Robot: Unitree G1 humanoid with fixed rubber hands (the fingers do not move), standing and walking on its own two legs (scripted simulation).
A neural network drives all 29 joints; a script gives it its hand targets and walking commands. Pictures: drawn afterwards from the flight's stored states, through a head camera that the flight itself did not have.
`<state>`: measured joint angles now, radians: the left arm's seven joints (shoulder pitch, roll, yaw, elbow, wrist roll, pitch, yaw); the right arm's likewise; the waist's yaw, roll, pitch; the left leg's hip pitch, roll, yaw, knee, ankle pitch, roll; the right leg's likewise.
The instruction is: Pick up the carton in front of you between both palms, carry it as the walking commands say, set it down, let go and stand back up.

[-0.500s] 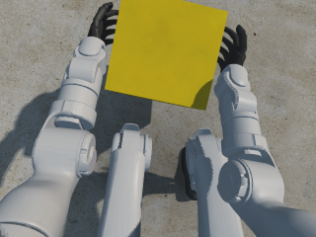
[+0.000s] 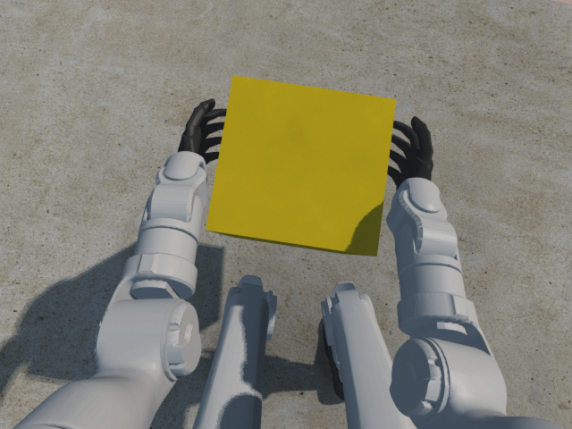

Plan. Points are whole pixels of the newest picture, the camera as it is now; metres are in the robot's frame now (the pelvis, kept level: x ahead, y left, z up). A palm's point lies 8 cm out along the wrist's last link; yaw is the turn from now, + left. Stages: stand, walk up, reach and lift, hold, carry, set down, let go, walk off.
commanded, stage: reach and lift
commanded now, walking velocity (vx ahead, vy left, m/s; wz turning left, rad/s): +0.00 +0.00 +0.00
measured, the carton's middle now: (298, 182) +0.45 +0.02 -0.14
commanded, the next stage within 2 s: none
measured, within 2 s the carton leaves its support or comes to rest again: neither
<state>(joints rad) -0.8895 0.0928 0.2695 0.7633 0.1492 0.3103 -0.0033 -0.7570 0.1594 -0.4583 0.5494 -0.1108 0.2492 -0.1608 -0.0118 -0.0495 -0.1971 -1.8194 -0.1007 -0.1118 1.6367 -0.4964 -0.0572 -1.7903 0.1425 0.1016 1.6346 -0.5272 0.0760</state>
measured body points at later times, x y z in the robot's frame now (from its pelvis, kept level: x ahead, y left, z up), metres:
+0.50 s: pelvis +0.06 +0.00 +0.14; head +0.16 +0.02 +0.58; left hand +0.42 +0.16 +0.09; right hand +0.42 -0.14 +0.11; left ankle +0.10 +0.13 -0.50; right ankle +0.09 -0.13 -0.50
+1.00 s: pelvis +0.09 +0.00 +0.24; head +0.06 +0.00 +0.69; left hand +0.38 +0.15 +0.24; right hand +0.40 -0.15 +0.25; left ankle +0.10 +0.13 -0.50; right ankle +0.09 -0.13 -0.50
